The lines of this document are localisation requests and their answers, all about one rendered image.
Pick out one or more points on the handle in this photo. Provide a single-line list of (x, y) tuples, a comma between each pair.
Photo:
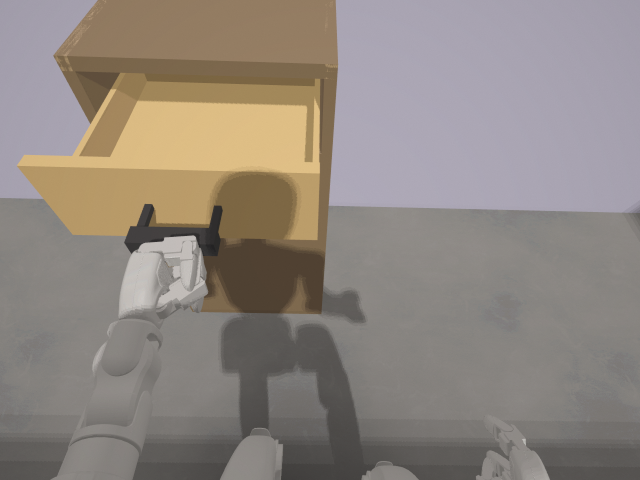
[(208, 238)]

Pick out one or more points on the right robot hand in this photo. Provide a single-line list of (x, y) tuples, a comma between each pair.
[(523, 463)]

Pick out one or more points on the cabinet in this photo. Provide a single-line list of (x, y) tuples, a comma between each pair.
[(250, 38)]

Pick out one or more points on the drawer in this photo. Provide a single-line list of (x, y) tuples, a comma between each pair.
[(187, 143)]

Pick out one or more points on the left robot shin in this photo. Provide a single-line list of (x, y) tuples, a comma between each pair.
[(260, 431)]

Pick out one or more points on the left robot hand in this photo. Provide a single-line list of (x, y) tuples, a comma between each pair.
[(146, 278)]

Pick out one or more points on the robot left forearm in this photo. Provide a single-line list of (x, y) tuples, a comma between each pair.
[(110, 434)]

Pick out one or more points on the robot left thigh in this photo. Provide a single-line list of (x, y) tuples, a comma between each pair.
[(257, 457)]

